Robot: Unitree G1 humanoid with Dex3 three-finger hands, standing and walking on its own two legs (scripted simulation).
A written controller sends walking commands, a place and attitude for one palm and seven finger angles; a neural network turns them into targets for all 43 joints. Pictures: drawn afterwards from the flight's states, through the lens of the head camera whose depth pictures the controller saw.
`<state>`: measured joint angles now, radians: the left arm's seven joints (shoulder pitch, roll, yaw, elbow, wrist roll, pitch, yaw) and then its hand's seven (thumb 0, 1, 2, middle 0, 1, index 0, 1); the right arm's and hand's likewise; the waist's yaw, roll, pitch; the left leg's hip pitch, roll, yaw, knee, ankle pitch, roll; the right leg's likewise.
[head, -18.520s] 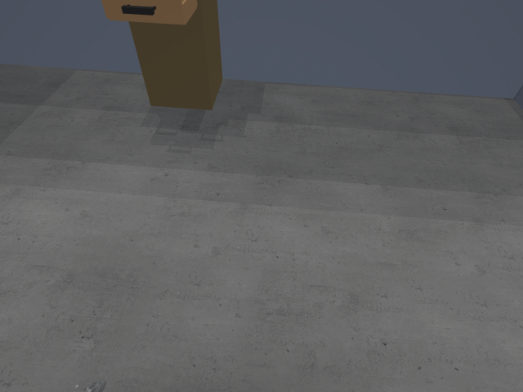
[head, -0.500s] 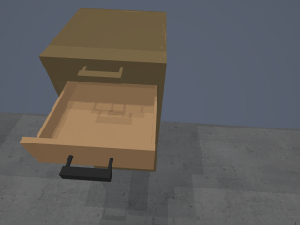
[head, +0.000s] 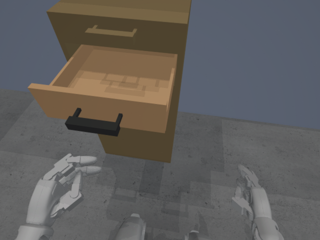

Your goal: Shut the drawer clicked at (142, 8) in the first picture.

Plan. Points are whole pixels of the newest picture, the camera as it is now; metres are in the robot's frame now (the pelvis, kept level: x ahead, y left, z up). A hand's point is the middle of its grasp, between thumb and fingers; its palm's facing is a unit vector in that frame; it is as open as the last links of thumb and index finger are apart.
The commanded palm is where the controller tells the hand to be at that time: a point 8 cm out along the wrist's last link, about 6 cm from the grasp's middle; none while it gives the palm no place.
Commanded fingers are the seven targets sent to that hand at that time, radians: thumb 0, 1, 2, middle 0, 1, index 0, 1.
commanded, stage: raise the hand and make a fist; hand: left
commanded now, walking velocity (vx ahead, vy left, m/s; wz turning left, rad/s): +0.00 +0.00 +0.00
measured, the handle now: (96, 119) +0.41 +0.23 +0.04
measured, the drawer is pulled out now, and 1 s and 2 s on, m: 0.23 0.23 0.23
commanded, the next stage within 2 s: bring the fist close to the handle in 1.32 s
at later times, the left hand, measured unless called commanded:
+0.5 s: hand (71, 188) +0.20 +0.20 +0.10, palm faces -0.05 -1.00 -0.04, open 3.2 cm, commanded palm +0.16 +0.25 +0.11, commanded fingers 0.00 0.90 0.90 -1.30 -1.49 -1.30 -1.49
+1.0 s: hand (64, 186) +0.18 +0.19 +0.14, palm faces -0.05 -1.00 -0.05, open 3.3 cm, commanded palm +0.15 +0.25 +0.15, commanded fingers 0.00 0.90 0.90 -1.40 -1.60 -1.40 -1.60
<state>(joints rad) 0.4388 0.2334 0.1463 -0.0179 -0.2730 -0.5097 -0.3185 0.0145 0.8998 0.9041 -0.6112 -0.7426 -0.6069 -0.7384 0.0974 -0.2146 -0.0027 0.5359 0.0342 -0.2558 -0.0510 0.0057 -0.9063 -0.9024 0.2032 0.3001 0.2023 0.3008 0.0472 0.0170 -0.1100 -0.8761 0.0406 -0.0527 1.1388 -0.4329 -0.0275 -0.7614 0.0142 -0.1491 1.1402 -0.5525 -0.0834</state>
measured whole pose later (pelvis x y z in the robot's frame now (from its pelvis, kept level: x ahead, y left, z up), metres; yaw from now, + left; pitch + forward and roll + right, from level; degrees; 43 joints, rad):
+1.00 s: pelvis +0.03 +0.05 +0.04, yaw -1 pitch +5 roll -2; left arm 0.73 0.20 0.03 -0.45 -0.20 -0.22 -0.18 0.02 0.90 0.90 -1.40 -1.59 -1.40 -1.59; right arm 0.24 -0.20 0.04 0.47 0.05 -0.20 -0.03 0.01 -0.90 -0.90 0.21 0.30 0.21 0.30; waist 0.02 0.05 -0.11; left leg -0.64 0.01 0.01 0.95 -0.41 0.03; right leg -0.52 -0.01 -0.09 0.90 -0.48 -0.01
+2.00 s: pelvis +0.03 +0.01 +0.03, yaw -1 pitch +10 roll -1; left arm 0.53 0.21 0.15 -0.10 -0.26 -0.37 -0.27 0.02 0.90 0.90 -1.40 -1.60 -1.40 -1.60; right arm 0.22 -0.22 -0.01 0.57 0.03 -0.21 -0.06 0.01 -0.90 -0.90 0.21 0.30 0.20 0.30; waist -0.01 0.04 -0.11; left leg -0.76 0.04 -0.01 1.00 -0.42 -0.01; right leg -0.65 0.01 -0.10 0.99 -0.52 -0.05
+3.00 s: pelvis +0.03 +0.03 -0.01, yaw -2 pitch +16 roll -2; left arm 0.38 0.21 0.06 -0.07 -0.20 -0.41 -0.15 0.02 0.90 0.90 -1.40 -1.60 -1.40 -1.60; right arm 0.21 -0.23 0.02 0.49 0.01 -0.12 -0.04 0.01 -0.90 -0.90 0.21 0.30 0.20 0.30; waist -0.02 0.04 -0.16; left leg -0.99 0.04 -0.01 1.20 -0.49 0.01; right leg -0.88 0.01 -0.10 1.18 -0.58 -0.04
